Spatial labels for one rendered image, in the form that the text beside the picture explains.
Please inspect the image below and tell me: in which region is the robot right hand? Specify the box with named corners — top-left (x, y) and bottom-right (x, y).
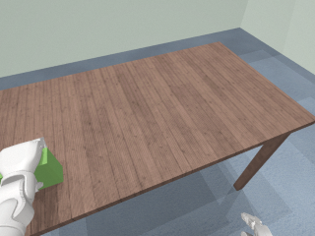
top-left (240, 212), bottom-right (273, 236)

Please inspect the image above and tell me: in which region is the robot left forearm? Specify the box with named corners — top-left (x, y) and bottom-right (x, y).
top-left (0, 171), bottom-right (35, 236)

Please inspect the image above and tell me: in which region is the sponge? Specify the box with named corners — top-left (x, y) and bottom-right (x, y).
top-left (0, 147), bottom-right (64, 190)

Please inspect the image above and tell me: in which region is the table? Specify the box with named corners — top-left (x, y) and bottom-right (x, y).
top-left (0, 41), bottom-right (315, 236)

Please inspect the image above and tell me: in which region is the robot left hand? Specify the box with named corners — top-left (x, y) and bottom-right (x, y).
top-left (0, 137), bottom-right (47, 192)

